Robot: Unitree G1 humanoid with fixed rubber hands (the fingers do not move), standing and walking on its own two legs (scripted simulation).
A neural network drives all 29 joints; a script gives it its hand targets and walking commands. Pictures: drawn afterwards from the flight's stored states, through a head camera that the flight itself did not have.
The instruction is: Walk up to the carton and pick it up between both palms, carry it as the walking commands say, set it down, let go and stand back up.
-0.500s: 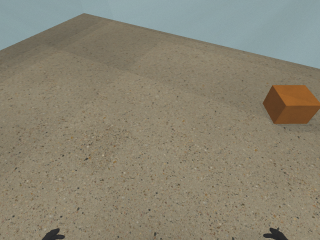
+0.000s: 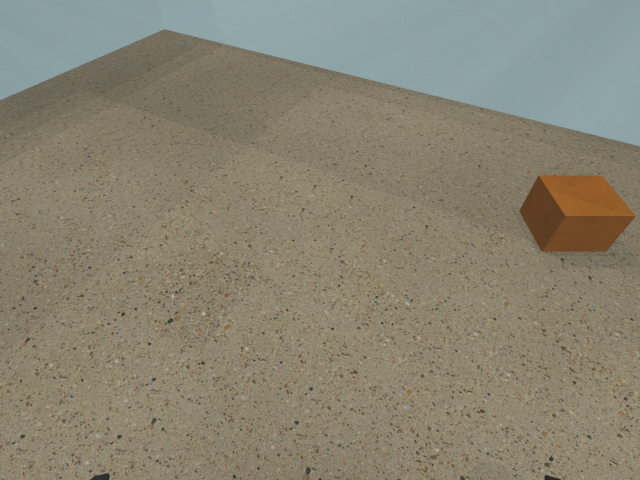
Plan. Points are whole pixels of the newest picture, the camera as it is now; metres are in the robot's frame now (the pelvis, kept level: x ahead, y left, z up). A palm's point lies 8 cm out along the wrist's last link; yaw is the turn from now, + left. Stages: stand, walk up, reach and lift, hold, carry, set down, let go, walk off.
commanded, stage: stand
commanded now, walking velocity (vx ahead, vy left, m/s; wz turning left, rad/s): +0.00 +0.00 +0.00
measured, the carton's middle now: (572, 213) +1.36 -1.09 -0.67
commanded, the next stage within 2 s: walk up in 0.58 s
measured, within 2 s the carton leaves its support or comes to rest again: neither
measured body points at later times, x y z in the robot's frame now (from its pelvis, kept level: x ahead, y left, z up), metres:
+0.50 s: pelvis +0.01 +0.00 +0.00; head +0.02 +0.01 +0.45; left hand +0.10 +0.32 -0.12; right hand +0.12 -0.32 -0.11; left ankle +0.01 +0.11 -0.75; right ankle +0.02 -0.13 -0.75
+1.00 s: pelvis +0.00 -0.01 -0.01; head +0.03 -0.02 +0.44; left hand +0.13 +0.26 -0.14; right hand +0.06 -0.32 -0.14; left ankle +0.01 +0.11 -0.75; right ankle -0.01 -0.13 -0.71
